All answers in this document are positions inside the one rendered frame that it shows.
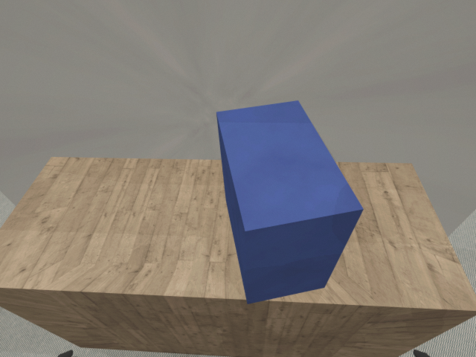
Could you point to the pedestal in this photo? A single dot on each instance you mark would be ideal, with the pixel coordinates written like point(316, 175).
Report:
point(139, 254)

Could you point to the carton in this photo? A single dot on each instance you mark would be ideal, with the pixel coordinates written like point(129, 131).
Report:
point(291, 209)

